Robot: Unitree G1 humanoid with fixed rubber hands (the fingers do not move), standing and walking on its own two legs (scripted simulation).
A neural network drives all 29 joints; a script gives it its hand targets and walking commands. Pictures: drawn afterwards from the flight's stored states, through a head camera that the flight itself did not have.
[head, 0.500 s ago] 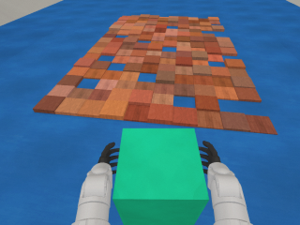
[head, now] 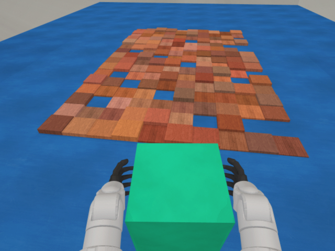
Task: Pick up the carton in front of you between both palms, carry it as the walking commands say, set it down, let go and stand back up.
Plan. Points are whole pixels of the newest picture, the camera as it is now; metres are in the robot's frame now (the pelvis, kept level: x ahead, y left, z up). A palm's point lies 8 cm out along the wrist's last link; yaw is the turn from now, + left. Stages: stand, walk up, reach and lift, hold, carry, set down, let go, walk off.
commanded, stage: hold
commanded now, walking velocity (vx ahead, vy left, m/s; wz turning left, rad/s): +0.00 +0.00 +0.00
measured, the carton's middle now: (177, 202) +0.29 +0.00 -0.02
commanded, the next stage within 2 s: carry in 0.40 s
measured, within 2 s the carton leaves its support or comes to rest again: neither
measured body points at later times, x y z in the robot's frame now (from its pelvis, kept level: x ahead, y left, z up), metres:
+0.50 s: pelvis +0.00 +0.00 -0.01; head -0.05 +0.00 +0.44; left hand +0.31 +0.15 +0.05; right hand +0.31 -0.16 +0.05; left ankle +0.01 +0.13 -0.74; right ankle +0.01 -0.13 -0.74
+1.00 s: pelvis +0.19 -0.02 +0.00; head +0.18 -0.03 +0.45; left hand +0.48 +0.12 +0.07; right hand +0.46 -0.19 +0.07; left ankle +0.11 +0.09 -0.75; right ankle +0.20 -0.13 -0.71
